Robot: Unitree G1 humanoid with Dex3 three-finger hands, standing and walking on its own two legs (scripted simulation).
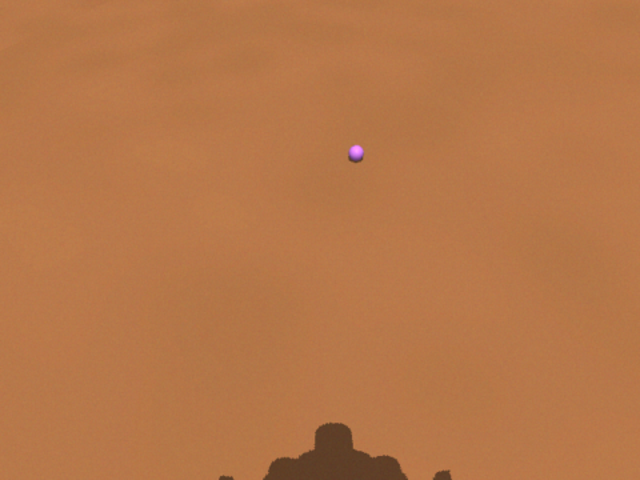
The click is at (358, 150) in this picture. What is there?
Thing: free ball
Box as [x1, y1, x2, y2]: [349, 145, 363, 160]
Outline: 354,145 349,149 349,156 352,159 357,160 362,156 363,151 360,146
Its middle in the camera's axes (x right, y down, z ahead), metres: +0.19 -0.45 +2.01
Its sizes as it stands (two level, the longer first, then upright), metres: 0.078 0.078 0.078
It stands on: the floor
